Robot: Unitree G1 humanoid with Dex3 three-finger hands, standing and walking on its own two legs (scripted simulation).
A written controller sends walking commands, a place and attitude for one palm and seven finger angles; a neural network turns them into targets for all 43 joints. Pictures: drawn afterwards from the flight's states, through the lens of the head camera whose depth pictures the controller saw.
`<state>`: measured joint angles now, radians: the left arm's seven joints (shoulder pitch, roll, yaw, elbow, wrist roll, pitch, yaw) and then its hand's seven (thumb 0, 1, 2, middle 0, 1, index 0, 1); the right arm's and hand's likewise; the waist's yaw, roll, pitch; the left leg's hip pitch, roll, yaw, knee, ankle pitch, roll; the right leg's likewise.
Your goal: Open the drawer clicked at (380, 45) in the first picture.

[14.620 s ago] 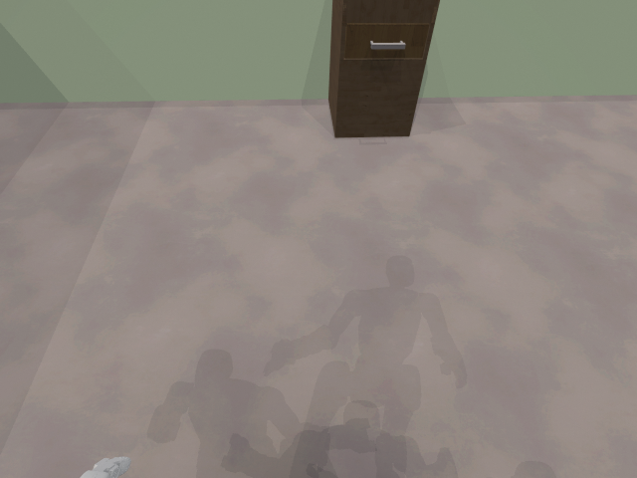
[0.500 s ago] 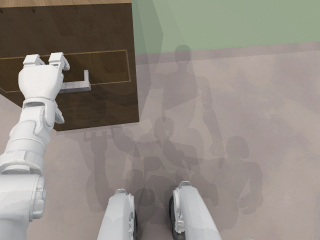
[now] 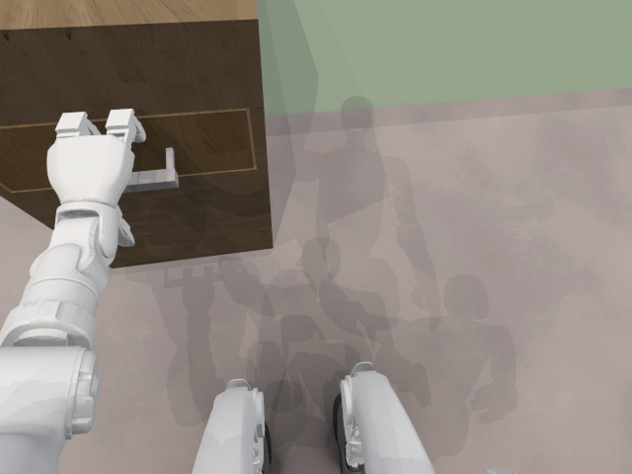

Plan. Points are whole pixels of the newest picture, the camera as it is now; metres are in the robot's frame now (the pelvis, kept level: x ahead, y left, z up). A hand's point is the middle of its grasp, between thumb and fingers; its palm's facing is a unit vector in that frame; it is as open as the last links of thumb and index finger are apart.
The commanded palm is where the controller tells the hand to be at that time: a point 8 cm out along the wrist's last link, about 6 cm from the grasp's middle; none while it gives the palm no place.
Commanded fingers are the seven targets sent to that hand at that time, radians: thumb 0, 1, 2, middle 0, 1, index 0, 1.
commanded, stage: move the hooked fingers above the handle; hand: left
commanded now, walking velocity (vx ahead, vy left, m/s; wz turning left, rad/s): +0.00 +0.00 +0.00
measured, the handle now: (119, 171) +0.54 +0.26 -0.10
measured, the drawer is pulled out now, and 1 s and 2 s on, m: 0.00 0.00 0.00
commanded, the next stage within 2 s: none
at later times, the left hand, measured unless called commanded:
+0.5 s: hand (123, 177) +0.49 +0.23 -0.04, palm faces +0.02 -0.01 -1.00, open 13.9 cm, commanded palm +0.46 +0.24 +0.01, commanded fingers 0.00 -0.50 0.30 -0.30 -1.20 -0.30 -1.20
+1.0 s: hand (111, 180) +0.49 +0.24 -0.04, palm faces -0.04 -0.01 -1.00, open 13.7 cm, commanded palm +0.46 +0.24 +0.01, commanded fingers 0.00 -0.50 0.30 -0.30 -1.20 -0.30 -1.20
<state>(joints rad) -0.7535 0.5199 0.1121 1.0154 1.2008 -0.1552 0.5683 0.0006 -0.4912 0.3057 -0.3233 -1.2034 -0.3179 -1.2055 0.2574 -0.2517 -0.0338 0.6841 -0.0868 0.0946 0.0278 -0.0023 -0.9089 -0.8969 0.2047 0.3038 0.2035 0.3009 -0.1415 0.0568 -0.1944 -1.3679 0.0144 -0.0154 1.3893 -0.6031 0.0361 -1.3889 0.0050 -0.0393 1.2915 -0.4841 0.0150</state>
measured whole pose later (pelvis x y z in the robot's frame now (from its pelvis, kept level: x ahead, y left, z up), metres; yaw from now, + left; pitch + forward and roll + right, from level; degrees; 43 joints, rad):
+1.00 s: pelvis -0.01 -0.01 +0.00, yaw +0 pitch +32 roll -3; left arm -0.81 0.54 0.08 1.11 1.17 -0.08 0.50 0.00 -0.49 0.31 -0.34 -1.23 -0.32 -1.24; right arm 0.26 -0.27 -0.01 0.66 -0.06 0.07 0.02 0.00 -0.91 -0.90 0.20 0.30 0.20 0.30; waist -0.15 0.06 -0.20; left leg -1.35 0.02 -0.01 1.37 -0.58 0.03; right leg -1.38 0.01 -0.03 1.28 -0.46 0.01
